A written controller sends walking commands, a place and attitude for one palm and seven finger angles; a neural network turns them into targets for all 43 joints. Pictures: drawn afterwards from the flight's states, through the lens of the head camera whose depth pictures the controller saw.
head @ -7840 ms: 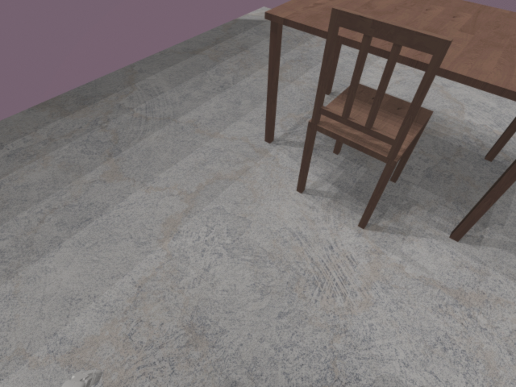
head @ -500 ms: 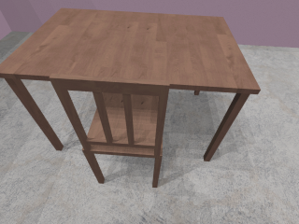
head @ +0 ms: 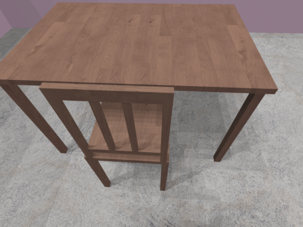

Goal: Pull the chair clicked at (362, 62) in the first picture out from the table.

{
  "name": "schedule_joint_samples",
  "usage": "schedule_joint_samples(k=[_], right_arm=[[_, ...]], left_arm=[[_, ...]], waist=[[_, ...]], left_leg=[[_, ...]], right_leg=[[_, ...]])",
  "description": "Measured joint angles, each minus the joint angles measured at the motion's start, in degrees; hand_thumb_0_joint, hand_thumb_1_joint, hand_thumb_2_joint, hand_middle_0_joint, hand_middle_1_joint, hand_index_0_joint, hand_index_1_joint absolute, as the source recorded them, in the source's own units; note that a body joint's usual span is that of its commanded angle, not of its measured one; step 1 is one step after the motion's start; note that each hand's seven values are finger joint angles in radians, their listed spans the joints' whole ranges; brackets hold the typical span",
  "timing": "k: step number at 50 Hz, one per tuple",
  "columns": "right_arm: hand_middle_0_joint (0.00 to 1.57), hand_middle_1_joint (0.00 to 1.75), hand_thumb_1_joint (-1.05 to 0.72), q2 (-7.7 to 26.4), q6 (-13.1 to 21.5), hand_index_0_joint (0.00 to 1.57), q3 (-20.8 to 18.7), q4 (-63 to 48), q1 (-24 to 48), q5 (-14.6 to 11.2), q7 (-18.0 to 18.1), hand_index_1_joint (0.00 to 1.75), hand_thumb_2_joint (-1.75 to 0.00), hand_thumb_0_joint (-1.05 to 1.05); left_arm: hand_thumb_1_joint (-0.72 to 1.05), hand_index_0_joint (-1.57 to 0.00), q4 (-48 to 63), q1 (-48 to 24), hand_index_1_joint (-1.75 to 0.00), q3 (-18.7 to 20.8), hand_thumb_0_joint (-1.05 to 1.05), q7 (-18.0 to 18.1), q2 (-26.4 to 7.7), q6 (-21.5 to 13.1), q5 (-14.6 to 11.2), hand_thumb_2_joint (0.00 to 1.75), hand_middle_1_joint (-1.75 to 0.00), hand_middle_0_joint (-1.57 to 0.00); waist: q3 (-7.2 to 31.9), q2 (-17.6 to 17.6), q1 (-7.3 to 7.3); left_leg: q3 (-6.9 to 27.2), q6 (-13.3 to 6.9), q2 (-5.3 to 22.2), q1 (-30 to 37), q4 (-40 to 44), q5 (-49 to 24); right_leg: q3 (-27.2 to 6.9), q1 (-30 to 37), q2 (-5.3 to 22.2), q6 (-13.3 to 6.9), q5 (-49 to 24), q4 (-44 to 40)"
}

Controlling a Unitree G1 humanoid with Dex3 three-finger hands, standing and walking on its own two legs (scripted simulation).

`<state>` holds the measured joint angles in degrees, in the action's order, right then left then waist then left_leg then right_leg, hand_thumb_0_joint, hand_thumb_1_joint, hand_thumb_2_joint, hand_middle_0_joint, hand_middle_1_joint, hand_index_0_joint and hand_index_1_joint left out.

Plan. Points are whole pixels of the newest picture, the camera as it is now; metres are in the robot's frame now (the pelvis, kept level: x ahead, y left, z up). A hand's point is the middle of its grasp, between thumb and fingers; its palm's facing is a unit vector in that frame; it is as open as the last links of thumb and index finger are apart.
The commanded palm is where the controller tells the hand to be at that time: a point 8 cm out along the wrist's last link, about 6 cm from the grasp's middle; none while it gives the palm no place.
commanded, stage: come to a stop and stand still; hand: left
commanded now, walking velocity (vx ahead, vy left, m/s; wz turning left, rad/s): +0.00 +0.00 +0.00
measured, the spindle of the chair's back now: (104, 128) +0.44 +0.19 -0.07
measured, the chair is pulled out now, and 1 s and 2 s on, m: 0.00 0.00 0.00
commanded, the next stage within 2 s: look again from close up in 0.56 s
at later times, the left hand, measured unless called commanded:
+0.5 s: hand out of the picture -0.01 +0.18 -0.15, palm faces +0.00 -0.97 -0.25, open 7.3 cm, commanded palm none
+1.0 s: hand out of the picture -0.02 +0.14 -0.16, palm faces +0.01 -0.98 -0.21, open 7.3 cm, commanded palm none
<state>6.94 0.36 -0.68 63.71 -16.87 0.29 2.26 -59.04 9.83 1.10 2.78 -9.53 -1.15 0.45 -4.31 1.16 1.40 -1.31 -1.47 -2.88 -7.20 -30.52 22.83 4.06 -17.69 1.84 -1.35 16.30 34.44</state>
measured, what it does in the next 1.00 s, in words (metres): stands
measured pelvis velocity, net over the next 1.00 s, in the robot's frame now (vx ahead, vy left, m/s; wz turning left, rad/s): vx -0.02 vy -0.03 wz -0.01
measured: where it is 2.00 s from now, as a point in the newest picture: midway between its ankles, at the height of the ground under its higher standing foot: outside the picture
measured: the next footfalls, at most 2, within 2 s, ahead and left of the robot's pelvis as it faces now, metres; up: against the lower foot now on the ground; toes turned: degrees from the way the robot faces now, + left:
none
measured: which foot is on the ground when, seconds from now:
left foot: down 0.00-1.00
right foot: down 0.00-1.00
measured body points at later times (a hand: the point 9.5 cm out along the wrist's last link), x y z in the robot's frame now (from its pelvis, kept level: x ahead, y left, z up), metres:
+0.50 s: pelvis -0.03 -0.01 +0.01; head -0.03 -0.03 +0.46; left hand -0.01 +0.23 -0.13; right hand -0.01 -0.23 -0.16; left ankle -0.07 +0.09 -0.73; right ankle +0.02 -0.11 -0.73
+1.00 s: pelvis -0.02 -0.03 +0.01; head -0.01 -0.04 +0.46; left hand -0.02 +0.20 -0.14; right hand -0.07 -0.23 -0.16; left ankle -0.07 +0.09 -0.73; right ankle +0.02 -0.11 -0.73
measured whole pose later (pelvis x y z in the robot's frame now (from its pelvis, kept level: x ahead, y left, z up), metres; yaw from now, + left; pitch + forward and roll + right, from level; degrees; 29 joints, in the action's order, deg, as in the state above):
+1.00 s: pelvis -0.02 -0.03 +0.01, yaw -1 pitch -2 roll +1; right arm 7.1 1.1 1.7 66.0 -19.9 0.8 1.3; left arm -65.0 15.7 -0.8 2.3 -7.9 -1.2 0.2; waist -2.9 0.9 0.5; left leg -1.5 -0.1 -0.7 -4.5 -23.2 17.2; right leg 4.6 -14.6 -0.5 -3.4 10.3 26.2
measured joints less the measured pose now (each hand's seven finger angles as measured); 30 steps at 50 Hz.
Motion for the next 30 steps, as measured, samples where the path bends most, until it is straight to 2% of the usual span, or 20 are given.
schedule_joint_samples(k=[2, 6, 10, 16, 24, 30], right_arm=[[0.20, 0.30, -0.90, -0.03, 0.00, 0.20, -0.11, -0.24, 1.11, 0.06, -0.04, 0.30, -0.90, 0.00], [0.20, 0.30, -0.92, 0.69, 0.40, 0.20, 0.09, -0.29, 2.28, 0.69, 0.25, 0.30, -0.90, 0.01], [0.20, 0.30, -0.93, 2.44, -0.11, 0.20, -0.23, -3.71, 2.23, 0.45, -0.52, 0.30, -0.90, 0.01], [0.20, 0.30, -0.92, 3.78, 0.42, 0.20, 0.20, -6.76, 1.59, 0.89, -0.92, 0.30, -0.90, 0.01], [0.20, 0.30, -0.91, 4.06, 0.39, 0.20, 1.44, -5.59, 0.56, 0.97, -1.53, 0.30, -0.90, 0.00], [0.20, 0.30, -0.91, 3.43, 0.33, 0.20, 1.92, -2.82, -1.07, 0.85, -1.65, 0.30, -0.90, 0.00]], left_arm=[[0.92, -0.20, -0.08, -0.37, -0.29, -0.06, 0.01, 0.11, -0.13, 0.51, -0.04, 0.90, -0.30, -0.19], [0.92, -0.20, -0.23, -0.74, -0.29, -0.31, 0.01, -0.02, 0.52, 1.60, -0.10, 0.90, -0.30, -0.19], [0.92, -0.20, 0.32, 1.05, -0.29, -0.89, 0.00, 0.54, 1.17, 0.33, -0.15, 0.90, -0.30, -0.20], [0.93, -0.21, -0.56, 3.40, -0.30, -1.47, 0.00, -0.71, 0.12, 1.12, 0.00, 0.90, -0.30, -0.20], [0.92, -0.20, -1.66, 5.62, -0.29, -1.64, 0.01, -1.22, -0.46, 1.02, -0.05, 0.90, -0.30, -0.20], [0.91, -0.20, -3.15, 6.48, -0.29, -1.80, 0.01, -1.19, 0.14, 0.73, -0.17, 0.90, -0.30, -0.20]], waist=[[0.40, -0.83, 0.06], [0.85, -1.51, -0.86], [1.89, -0.67, -0.71], [2.76, 0.09, -0.82], [2.61, 0.93, -1.41], [2.02, 0.86, -1.24]], left_leg=[[-0.51, -0.87, -0.25, 0.65, 1.45, -0.66], [-1.22, -0.71, -0.14, 2.35, 4.71, -2.73], [-0.84, -0.23, 0.99, -0.40, 1.05, -1.31], [-1.06, -0.51, 0.95, 0.52, 1.60, -2.31], [-1.16, -0.28, 0.85, 1.52, 5.45, -5.15], [-0.91, 0.06, 0.94, 1.69, 6.76, -6.02]], right_leg=[[-0.34, -0.19, 0.20, 0.01, -0.07, 0.13], [-1.04, 0.82, -0.14, 0.11, -1.64, -2.04], [-0.26, -0.13, -1.01, -0.32, -2.53, -2.19], [-0.46, 0.98, -1.04, -0.26, -3.50, -3.18], [-0.57, 1.90, -1.11, -0.56, -6.12, -6.79], [-0.33, 1.97, -1.20, -0.87, -6.67, -7.72]])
